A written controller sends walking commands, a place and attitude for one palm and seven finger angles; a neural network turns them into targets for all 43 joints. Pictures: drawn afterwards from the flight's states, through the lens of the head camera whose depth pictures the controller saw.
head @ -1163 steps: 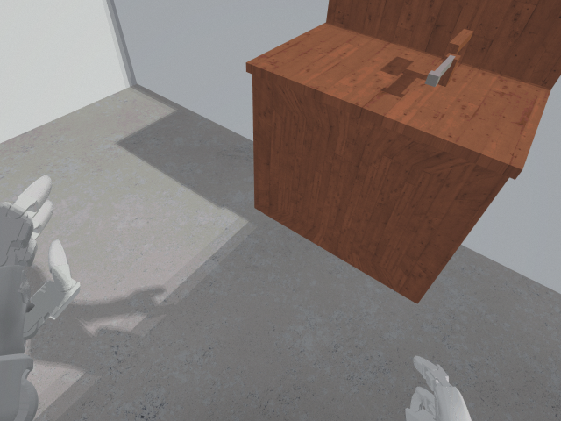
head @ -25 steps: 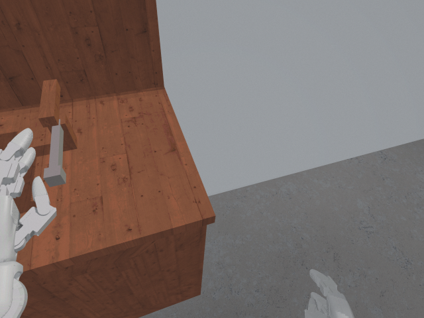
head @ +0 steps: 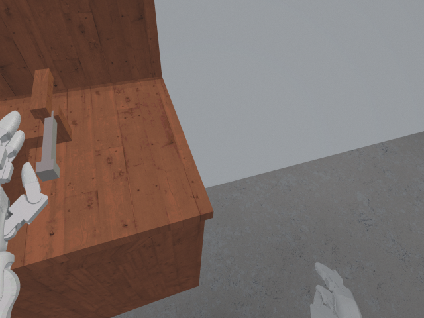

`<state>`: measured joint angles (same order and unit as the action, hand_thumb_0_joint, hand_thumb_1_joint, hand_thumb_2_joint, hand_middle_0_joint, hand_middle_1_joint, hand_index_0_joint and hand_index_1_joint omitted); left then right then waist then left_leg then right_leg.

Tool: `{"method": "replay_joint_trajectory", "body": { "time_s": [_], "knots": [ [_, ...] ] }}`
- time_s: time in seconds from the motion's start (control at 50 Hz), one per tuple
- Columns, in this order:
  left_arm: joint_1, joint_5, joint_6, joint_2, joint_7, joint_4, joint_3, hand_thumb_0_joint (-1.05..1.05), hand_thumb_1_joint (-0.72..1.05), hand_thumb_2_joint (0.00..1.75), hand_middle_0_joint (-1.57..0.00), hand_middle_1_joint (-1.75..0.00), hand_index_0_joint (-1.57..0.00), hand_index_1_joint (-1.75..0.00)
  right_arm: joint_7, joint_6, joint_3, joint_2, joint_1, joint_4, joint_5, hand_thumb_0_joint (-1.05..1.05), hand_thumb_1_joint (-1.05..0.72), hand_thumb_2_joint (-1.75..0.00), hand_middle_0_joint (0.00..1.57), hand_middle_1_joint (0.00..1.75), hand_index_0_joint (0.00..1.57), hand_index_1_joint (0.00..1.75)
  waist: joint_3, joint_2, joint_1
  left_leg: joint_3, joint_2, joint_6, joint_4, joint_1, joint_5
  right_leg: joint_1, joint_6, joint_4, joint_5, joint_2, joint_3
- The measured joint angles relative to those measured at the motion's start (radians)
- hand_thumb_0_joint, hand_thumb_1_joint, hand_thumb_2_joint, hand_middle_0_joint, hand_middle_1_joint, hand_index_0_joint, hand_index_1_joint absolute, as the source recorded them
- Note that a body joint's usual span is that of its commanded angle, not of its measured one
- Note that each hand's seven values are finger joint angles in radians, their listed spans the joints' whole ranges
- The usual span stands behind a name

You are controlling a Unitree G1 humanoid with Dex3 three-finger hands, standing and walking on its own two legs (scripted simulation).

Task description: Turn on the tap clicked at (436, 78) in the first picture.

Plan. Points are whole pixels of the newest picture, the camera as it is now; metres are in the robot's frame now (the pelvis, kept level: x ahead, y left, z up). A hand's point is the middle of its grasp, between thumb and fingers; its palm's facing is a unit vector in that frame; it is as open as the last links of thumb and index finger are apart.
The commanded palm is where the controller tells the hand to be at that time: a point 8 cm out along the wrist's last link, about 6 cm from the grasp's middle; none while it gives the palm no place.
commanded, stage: come to a stop and stand still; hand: left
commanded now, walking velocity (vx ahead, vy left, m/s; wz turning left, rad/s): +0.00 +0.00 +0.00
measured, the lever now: (48, 170) +0.32 +0.35 +0.08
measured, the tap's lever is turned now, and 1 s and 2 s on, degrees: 0 0 0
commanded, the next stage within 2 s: look again from close up in 0.30 s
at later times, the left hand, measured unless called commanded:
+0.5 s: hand (41, 207) +0.21 +0.26 +0.16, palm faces +0.41 -0.84 -0.35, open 7.4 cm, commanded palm +0.16 +0.29 +0.18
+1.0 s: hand (54, 214) +0.21 +0.24 +0.15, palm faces +0.40 -0.86 -0.33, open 7.4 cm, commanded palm +0.14 +0.28 +0.17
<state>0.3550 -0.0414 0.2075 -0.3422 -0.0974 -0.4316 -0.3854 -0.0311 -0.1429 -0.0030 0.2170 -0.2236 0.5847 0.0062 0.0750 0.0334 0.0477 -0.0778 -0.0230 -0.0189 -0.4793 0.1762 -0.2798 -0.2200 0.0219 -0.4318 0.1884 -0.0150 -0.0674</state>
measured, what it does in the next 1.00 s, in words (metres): stands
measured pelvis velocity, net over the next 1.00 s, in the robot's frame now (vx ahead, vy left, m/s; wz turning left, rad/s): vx -0.01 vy -0.02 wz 0.07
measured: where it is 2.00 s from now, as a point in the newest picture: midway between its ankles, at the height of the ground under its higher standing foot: outside the picture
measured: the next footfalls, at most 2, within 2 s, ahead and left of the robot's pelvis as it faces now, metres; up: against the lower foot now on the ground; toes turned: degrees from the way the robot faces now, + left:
none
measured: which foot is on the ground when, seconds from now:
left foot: down 0.00-1.00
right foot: down 0.00-1.00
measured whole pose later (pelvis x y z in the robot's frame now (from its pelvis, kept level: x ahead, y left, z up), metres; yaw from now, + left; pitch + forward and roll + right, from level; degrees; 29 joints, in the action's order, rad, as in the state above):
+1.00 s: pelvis -0.01 -0.02 +0.00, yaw +4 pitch -3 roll +1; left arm 0.28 -0.10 -0.07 -0.34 0.00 -0.32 -0.33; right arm 0.01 -0.13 -0.04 0.25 -0.20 0.65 0.00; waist 0.00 -0.04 0.03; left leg -0.02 0.00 0.00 -0.49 0.17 -0.27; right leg -0.22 0.00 -0.52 0.24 0.01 -0.01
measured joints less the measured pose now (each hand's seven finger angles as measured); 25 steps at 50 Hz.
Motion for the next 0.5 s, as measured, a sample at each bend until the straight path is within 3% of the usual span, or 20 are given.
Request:
{"method": "replay_joint_trajectory", "body": {
  "time_s": [0.08, 0.2, 0.5],
  "knots": [
    [0.018, 0.009, 0.015, 0.023, 0.000, -0.022, 0.042, 0.01, 0.89, 0.89, -0.20, -0.30, -0.21, -0.30, 0.007, -0.001, 0.006, 0.001, 0.017, -0.003, 0.000, 0.02, -0.91, -0.90, 0.21, 0.30, 0.20, 0.30, -0.018, -0.008, -0.010, -0.006, 0.001, -0.003, 0.003, -0.007, -0.004, 0.007, 0.005, 0.008, -0.001, 0.001, -0.006],
    [0.054, 0.010, 0.000, -0.006, 0.012, 0.026, 0.047, 0.01, 0.89, 0.89, -0.21, -0.30, -0.21, -0.30, 0.004, 0.019, -0.002, -0.022, 0.032, -0.027, 0.001, 0.02, -0.91, -0.90, 0.21, 0.30, 0.20, 0.30, -0.028, -0.008, -0.031, -0.011, 0.005, -0.006, 0.015, -0.014, 0.000, 0.012, 0.008, 0.017, -0.004, 0.004, -0.011],
    [0.043, 0.010, -0.001, 0.005, 0.000, -0.004, 0.039, 0.01, 0.89, 0.89, -0.21, -0.30, -0.21, -0.30, 0.008, 0.031, -0.014, -0.032, 0.011, -0.010, 0.001, 0.02, -0.91, -0.90, 0.21, 0.30, 0.20, 0.30, -0.010, -0.012, -0.005, -0.001, 0.017, -0.012, 0.019, -0.019, 0.011, 0.021, 0.014, 0.019, -0.009, 0.017, -0.001]
  ]
}}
